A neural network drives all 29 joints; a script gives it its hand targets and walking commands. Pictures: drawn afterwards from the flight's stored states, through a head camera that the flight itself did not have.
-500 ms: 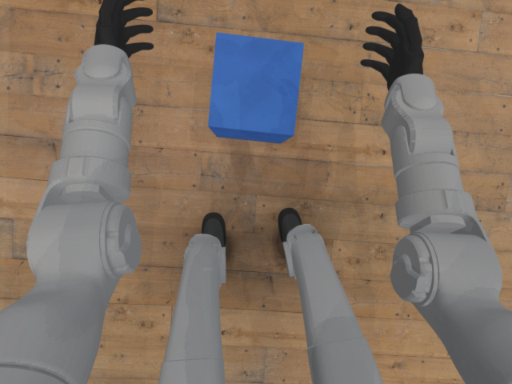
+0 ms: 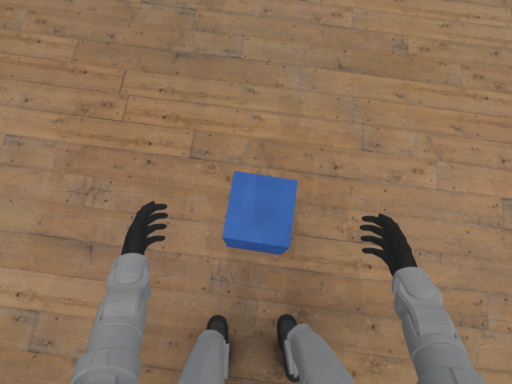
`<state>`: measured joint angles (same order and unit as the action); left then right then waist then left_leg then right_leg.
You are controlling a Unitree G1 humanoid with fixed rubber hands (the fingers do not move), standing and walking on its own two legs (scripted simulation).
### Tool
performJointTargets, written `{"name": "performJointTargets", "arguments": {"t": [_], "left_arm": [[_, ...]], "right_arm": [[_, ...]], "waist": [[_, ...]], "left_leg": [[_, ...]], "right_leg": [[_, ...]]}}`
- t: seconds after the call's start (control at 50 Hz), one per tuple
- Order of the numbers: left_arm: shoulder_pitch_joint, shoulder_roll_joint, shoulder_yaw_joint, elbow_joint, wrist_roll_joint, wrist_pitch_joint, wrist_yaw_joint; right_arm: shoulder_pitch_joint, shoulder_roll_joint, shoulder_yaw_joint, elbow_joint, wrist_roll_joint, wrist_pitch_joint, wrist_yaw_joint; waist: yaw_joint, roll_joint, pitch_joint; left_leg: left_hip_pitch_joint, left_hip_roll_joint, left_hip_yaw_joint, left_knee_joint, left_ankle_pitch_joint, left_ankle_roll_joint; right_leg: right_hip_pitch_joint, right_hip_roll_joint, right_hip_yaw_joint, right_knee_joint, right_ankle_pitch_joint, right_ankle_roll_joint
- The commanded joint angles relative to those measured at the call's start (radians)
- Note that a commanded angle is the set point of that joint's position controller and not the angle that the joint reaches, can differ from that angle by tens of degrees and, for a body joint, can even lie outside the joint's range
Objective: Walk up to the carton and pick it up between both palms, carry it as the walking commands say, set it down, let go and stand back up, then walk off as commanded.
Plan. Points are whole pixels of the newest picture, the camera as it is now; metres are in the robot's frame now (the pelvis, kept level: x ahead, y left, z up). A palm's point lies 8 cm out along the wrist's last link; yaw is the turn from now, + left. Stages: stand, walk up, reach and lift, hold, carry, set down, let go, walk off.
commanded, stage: let go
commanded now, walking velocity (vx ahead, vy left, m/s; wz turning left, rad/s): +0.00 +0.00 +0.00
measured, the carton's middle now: (259, 216) +0.45 -0.03 -0.62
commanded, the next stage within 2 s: stand in 0.82 s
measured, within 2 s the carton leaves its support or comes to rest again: neither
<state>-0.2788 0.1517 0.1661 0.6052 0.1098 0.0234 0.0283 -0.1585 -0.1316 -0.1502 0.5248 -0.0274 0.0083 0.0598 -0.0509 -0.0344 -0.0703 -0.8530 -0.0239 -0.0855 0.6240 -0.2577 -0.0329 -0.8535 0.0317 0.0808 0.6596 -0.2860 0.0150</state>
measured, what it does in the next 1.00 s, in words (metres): stands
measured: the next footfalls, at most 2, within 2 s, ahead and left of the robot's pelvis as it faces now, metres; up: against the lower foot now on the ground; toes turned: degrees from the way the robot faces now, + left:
none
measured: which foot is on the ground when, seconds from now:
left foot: down 0.00-1.00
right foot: down 0.00-1.00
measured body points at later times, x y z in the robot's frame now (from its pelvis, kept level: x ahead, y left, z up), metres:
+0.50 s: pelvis -0.01 +0.02 +0.03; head -0.01 +0.02 +0.48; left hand +0.16 +0.26 -0.05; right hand +0.16 -0.21 -0.05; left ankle +0.00 +0.14 -0.71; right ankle -0.02 -0.12 -0.71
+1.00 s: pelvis +0.02 -0.02 +0.02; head +0.00 -0.02 +0.47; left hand +0.17 +0.25 -0.07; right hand +0.19 -0.28 -0.06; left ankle +0.00 +0.14 -0.71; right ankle -0.02 -0.12 -0.71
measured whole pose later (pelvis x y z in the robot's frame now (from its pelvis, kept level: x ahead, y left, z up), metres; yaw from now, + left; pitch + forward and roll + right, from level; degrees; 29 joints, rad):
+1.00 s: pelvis +0.02 -0.02 +0.02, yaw +0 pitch -3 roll +0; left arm 0.22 0.25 0.07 0.67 0.02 0.02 0.00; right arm 0.18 -0.27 -0.05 0.63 -0.02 0.03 0.00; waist 0.00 0.01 -0.01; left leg -0.14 0.02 -0.10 0.54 -0.34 -0.05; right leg -0.13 0.06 0.07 0.55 -0.36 -0.03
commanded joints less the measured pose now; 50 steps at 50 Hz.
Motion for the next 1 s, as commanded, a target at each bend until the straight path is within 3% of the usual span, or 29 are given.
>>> {"name": "performJointTargets", "arguments": {"t": [0.0,0.02,0.04,0.06,0.08,0.18,0.22,0.24,0.28,0.3,0.32,0.36,0.42,0.48,0.52,0.54,0.6,0.62,0.64,0.66,0.68,0.74,0.78,0.8,0.82,0.84,0.86,0.9,0.98], "left_arm": [[0.202,0.07,-0.025,-0.21,-0.054,-0.067,-0.021],[0.2,0.067,-0.01,-0.184,-0.079,-0.063,-0.031],[0.266,0.069,-0.032,-0.24,-0.081,-0.073,-0.037],[0.311,0.093,-0.02,-0.243,-0.086,-0.08,-0.035],[0.313,0.115,-0.024,-0.284,-0.08,-0.085,-0.035],[0.419,0.138,-0.08,-0.337,-0.118,-0.08,-0.045],[0.451,0.146,-0.072,-0.314,-0.113,-0.056,-0.056],[0.462,0.141,-0.083,-0.309,-0.114,-0.04,-0.059],[0.482,0.148,-0.082,-0.286,-0.118,-0.007,-0.065],[0.44,0.153,-0.077,-0.307,-0.116,-0.002,-0.076],[0.451,0.144,-0.085,-0.294,-0.095,0.026,-0.081],[0.436,0.152,-0.095,-0.296,-0.112,0.058,-0.086],[0.404,0.147,-0.095,-0.277,-0.113,0.092,-0.098],[0.362,0.161,-0.1,-0.288,-0.119,0.116,-0.109],[0.395,0.169,-0.099,-0.287,-0.118,0.117,-0.109],[0.385,0.158,-0.111,-0.283,-0.124,0.122,-0.115],[0.403,0.157,-0.08,-0.276,-0.106,0.12,-0.101],[0.401,0.154,-0.086,-0.287,-0.107,0.118,-0.101],[0.384,0.156,-0.08,-0.297,-0.104,0.111,-0.091],[0.368,0.152,-0.096,-0.29,-0.096,0.102,-0.087],[0.369,0.158,-0.078,-0.279,-0.101,0.101,-0.079],[0.396,0.14,-0.099,-0.261,-0.073,0.093,-0.069],[0.445,0.116,-0.094,-0.258,-0.066,0.082,-0.056],[0.471,0.319,-0.022,-0.093,-0.089,0.026,-0.037],[0.487,0.322,-0.02,-0.081,-0.09,0.006,-0.03],[0.468,0.304,-0.019,-0.072,-0.096,-0.007,-0.025],[0.462,0.297,-0.016,-0.058,-0.093,-0.021,-0.022],[0.462,0.284,-0.025,-0.038,-0.095,-0.039,-0.017],[0.469,0.222,-0.043,-0.003,-0.09,-0.055,-0.013]], "right_arm": [[0.264,-0.12,-0.006,-0.158,0.01,-0.058,0.003],[0.211,-0.153,-0.003,-0.208,0.015,-0.067,0.004],[0.279,-0.151,0.02,-0.224,0.028,-0.07,0.009],[0.301,-0.152,0.024,-0.246,0.016,-0.075,0.012],[0.307,-0.144,0.033,-0.261,0.032,-0.075,0.014],[0.36,-0.16,0.077,-0.252,0.051,-0.064,0.028],[0.346,-0.166,0.08,-0.246,0.038,-0.043,0.03],[0.33,-0.179,0.083,-0.252,0.043,-0.033,0.033],[0.336,-0.174,0.096,-0.221,0.041,0.007,0.033],[0.343,-0.178,0.091,-0.206,0.042,0.021,0.033],[0.348,-0.185,0.085,-0.192,0.039,0.042,0.031],[0.317,-0.191,0.085,-0.176,0.036,0.079,0.043],[0.257,-0.196,0.081,-0.202,0.005,0.122,0.04],[0.233,-0.203,0.058,-0.238,-0.019,0.146,0.027],[0.271,-0.219,0.05,-0.216,-0.021,0.169,0.017],[0.242,-0.217,0.046,-0.241,-0.027,0.169,0.005],[0.231,-0.194,0.062,-0.252,-0.016,0.196,0.006],[0.236,-0.181,0.08,-0.233,0.007,0.201,0.004],[0.213,-0.177,0.072,-0.249,-0.003,0.209,0.003],[0.218,-0.173,0.094,-0.229,0.024,0.214,-0.006],[0.223,-0.163,0.094,-0.228,0.015,0.225,-0.001],[0.222,-0.146,0.119,-0.209,0.032,0.246,-0.022],[0.216,-0.137,0.127,-0.257,0.025,0.246,-0.028],[0.263,-0.319,0.038,-0.065,0.02,0.108,-0.048],[0.245,-0.313,0.048,-0.067,0.019,0.057,-0.049],[0.261,-0.279,0.058,-0.05,0.02,0.035,-0.052],[0.278,-0.25,0.06,-0.03,0.022,0.007,-0.063],[0.325,-0.248,0.061,0.029,0.008,-0.021,-0.073],[0.303,-0.259,0.047,0.071,0.003,-0.043,-0.086]], "waist": [[0.02,0.074,-0.63],[0.007,-0.008,-0.571],[0.027,0.031,-0.578],[0.022,-0.021,-0.581],[0.033,0.026,-0.523],[0.02,0.072,-0.291],[0.023,0.045,-0.173],[0.026,0.091,-0.145],[0.043,0.093,-0.016],[0.027,0.088,0.02],[0.029,0.143,0.068],[0.036,0.156,0.162],[0.049,0.091,0.245],[0.043,0.0,0.23],[0.046,0.018,0.228],[0.037,-0.023,0.2],[0.045,-0.032,0.202],[0.049,0.005,0.211],[0.045,-0.028,0.21],[0.042,0.045,0.168],[0.048,-0.014,0.198],[0.075,0.05,0.153],[0.065,0.027,0.085],[0.077,0.132,-0.066],[0.073,0.146,-0.129],[0.074,0.065,-0.099],[0.057,0.064,-0.086],[0.045,-0.029,-0.071],[0.057,0.019,-0.001]], "left_leg": [[0.542,-0.027,0.042,-0.039,0.695,-0.003],[0.517,-0.027,0.053,-0.05,0.677,0.002],[0.556,-0.03,0.054,-0.064,0.678,0.005],[0.551,-0.026,0.056,-0.081,0.644,0.002],[0.586,-0.03,0.046,-0.096,0.641,0.007],[0.729,-0.029,0.051,-0.176,0.511,-0.005],[0.746,-0.027,0.061,-0.216,0.356,-0.006],[0.764,-0.021,0.058,-0.241,0.278,-0.009],[0.73,-0.011,0.054,-0.291,0.133,-0.012],[0.756,-0.015,0.066,-0.298,0.088,-0.01],[0.759,-0.001,0.063,-0.314,0.012,-0.012],[0.667,0.011,0.063,-0.34,-0.123,0.005],[0.639,0.015,0.068,-0.342,-0.172,0.025],[0.644,0.005,0.076,-0.32,-0.166,0.036],[0.647,0.015,0.074,-0.319,-0.128,0.03],[0.698,-0.005,0.088,-0.296,-0.105,0.025],[0.786,-0.015,0.094,-0.281,-0.047,0.02],[0.777,-0.023,0.102,-0.274,-0.053,0.025],[0.78,-0.024,0.095,-0.276,-0.018,0.035],[0.802,-0.031,0.11,-0.257,-0.005,0.025],[0.814,-0.022,0.103,-0.265,-0.003,0.035],[0.79,-0.034,0.125,-0.255,0.035,0.038],[0.848,-0.031,0.122,-0.223,0.147,0.038],[0.788,0.034,0.072,-0.124,0.3,0.027],[0.797,0.025,0.077,-0.087,0.31,0.021],[0.754,0.027,0.061,-0.09,0.285,0.016],[0.759,0.038,0.057,-0.089,0.269,0.019],[0.741,0.046,0.035,-0.088,0.252,0.028],[0.712,0.061,0.03,-0.09,0.352,0.033]], "right_leg": [[0.553,0.012,-0.02,-0.051,0.768,0.037],[0.547,0.012,-0.028,-0.08,0.796,0.038],[0.587,0.02,-0.027,-0.091,0.753,0.036],[0.64,0.013,-0.033,-0.1,0.742,0.036],[0.65,0.017,-0.044,-0.12,0.701,0.035],[0.656,0.011,-0.054,-0.227,0.472,0.01],[0.657,0.01,-0.067,-0.267,0.335,0.006],[0.667,0.007,-0.081,-0.282,0.246,0.006],[0.678,0.01,-0.102,-0.304,0.104,0.006],[0.673,0.018,-0.108,-0.312,0.063,0.003],[0.678,0.017,-0.113,-0.315,-0.001,-0.001],[0.745,0.028,-0.128,-0.301,-0.082,-0.006],[0.74,0.044,-0.134,-0.286,-0.135,-0.002],[0.756,0.052,-0.129,-0.274,-0.116,0.003],[0.783,0.055,-0.132,-0.253,-0.064,0.014],[0.76,0.051,-0.125,-0.277,-0.079,0.009],[0.71,0.053,-0.126,-0.296,-0.065,0.011],[0.717,0.044,-0.121,-0.31,-0.06,0.006],[0.713,0.046,-0.118,-0.297,-0.022,0.017],[0.713,0.039,-0.11,-0.304,-0.034,0.004],[0.683,0.05,-0.119,-0.297,-0.029,0.015],[0.74,0.042,-0.104,-0.281,0.009,0.014],[0.74,0.038,-0.079,-0.267,0.105,0.02],[0.761,-0.046,-0.009,-0.2,0.353,0.013],[0.78,-0.056,-0.014,-0.19,0.489,0.015],[0.787,-0.063,-0.011,-0.179,0.516,0.006],[0.779,-0.083,0.023,-0.166,0.521,-0.006],[0.746,-0.081,0.033,-0.175,0.529,-0.014],[0.702,-0.076,0.04,-0.187,0.544,-0.014]]}}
